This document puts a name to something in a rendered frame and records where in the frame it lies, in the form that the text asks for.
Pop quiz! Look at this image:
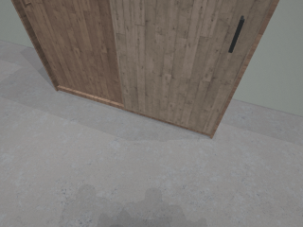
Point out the wardrobe door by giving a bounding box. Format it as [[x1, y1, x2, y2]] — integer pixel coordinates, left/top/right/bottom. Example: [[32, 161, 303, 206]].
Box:
[[23, 0, 124, 104], [109, 0, 274, 134]]

